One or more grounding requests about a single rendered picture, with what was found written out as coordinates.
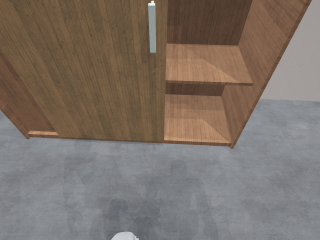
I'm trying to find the wardrobe door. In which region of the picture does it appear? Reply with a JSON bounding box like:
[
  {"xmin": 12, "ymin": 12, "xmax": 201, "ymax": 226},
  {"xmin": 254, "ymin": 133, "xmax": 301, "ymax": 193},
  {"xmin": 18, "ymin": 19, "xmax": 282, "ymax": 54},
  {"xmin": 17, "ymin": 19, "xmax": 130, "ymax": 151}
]
[
  {"xmin": 0, "ymin": 49, "xmax": 55, "ymax": 132},
  {"xmin": 0, "ymin": 0, "xmax": 168, "ymax": 142}
]

